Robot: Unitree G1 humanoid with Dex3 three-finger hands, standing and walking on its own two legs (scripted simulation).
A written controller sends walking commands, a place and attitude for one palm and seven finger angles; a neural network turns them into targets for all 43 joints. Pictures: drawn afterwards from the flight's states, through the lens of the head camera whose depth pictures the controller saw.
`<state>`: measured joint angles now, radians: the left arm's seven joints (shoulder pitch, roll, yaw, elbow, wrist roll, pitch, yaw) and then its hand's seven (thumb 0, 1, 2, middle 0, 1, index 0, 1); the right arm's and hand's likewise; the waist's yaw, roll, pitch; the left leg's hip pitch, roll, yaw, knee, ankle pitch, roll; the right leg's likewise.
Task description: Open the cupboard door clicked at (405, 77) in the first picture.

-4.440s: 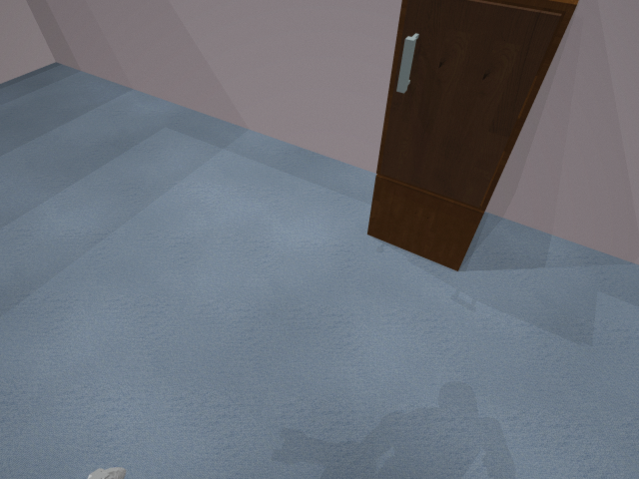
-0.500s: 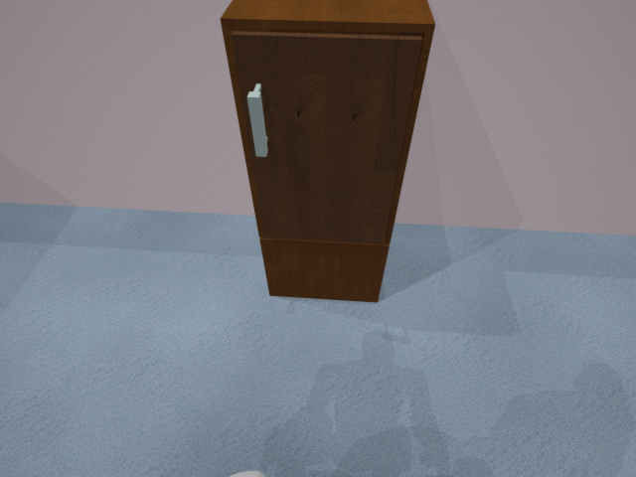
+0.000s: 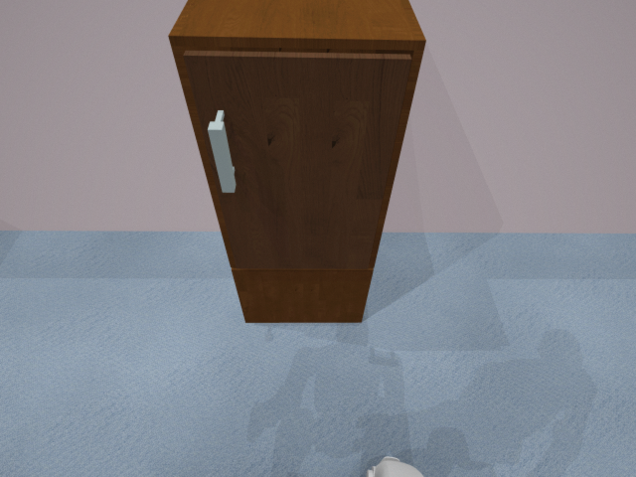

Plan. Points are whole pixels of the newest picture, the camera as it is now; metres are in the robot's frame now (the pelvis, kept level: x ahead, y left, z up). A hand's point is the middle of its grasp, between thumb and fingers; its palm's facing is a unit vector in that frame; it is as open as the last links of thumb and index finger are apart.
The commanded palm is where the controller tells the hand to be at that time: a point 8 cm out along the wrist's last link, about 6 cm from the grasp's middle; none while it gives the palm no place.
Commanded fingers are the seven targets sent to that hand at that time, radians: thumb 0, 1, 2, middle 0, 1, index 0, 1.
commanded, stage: take the last steps up to it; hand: left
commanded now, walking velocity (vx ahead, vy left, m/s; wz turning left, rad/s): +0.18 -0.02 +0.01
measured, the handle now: (224, 152) +0.66 +0.19 +0.01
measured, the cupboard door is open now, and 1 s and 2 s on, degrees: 0 0 0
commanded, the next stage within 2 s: come to a stop and stand still in 0.08 s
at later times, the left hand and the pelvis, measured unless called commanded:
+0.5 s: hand (206, 474) +0.16 +0.17 -0.19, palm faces +0.10 -0.97 -0.20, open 7.3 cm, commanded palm none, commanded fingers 0.00 0.90 0.90 -0.20 -0.30 -0.20 -0.30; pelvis +0.13 -0.01 -0.01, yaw +2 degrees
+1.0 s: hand out of the picture +0.10 +0.14 -0.17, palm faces +0.05 -0.97 -0.24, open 7.3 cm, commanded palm none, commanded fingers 0.00 0.90 0.90 -0.20 -0.30 -0.20 -0.30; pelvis +0.08 -0.05 +0.00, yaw +0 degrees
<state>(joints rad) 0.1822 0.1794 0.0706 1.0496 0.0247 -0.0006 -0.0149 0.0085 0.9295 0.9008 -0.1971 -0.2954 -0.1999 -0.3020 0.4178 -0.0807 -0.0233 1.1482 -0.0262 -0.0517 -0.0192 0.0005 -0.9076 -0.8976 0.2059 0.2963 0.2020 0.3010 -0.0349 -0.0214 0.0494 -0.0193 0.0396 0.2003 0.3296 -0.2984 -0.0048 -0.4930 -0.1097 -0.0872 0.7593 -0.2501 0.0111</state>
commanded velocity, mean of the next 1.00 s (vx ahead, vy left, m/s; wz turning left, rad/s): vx -0.07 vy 0.00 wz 0.00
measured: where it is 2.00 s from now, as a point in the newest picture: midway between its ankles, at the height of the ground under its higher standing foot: outside the picture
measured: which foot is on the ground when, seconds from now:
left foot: down 0.00-0.10, up 0.12-0.46, down 0.48-1.00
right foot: up 0.00-0.06, down 0.08-0.50, up 0.52-0.90, down 0.92-1.00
